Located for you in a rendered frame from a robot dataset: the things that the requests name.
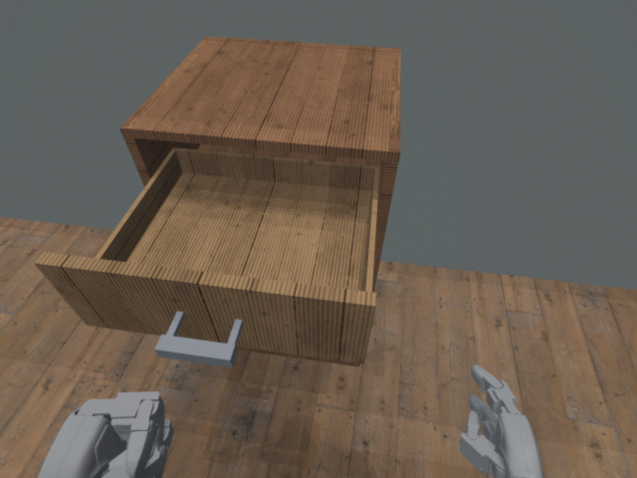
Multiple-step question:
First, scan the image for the cabinet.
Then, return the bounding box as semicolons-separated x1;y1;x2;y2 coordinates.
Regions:
120;36;401;367

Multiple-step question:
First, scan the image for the left robot hand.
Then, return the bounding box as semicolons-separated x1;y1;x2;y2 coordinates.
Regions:
38;391;174;478

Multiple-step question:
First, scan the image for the right robot hand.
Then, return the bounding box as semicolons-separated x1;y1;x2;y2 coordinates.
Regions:
460;364;543;478

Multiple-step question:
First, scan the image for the handle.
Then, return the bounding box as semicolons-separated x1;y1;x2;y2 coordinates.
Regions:
155;311;243;367

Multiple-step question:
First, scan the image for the drawer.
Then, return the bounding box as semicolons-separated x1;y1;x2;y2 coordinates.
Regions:
34;147;380;364

